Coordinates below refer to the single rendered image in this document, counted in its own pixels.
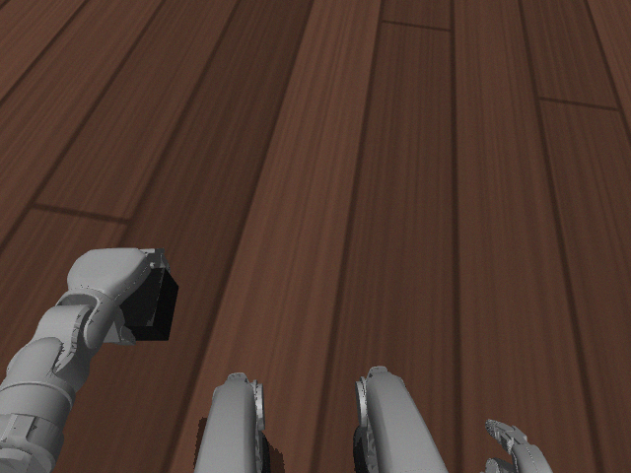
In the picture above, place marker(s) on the right robot hand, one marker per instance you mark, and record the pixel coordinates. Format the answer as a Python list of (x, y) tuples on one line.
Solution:
[(527, 458)]

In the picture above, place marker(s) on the small box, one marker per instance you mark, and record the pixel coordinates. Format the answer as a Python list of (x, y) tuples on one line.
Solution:
[(149, 311)]

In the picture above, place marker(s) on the left robot arm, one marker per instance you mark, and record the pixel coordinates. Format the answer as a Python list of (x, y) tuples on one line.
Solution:
[(38, 392)]

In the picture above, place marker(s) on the left robot hand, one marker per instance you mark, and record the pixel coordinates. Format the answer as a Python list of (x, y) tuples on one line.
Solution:
[(117, 273)]

